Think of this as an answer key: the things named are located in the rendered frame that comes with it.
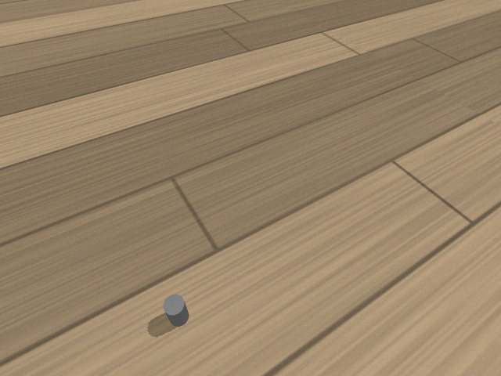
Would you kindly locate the can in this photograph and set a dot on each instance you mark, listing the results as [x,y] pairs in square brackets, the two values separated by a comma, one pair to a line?
[175,309]

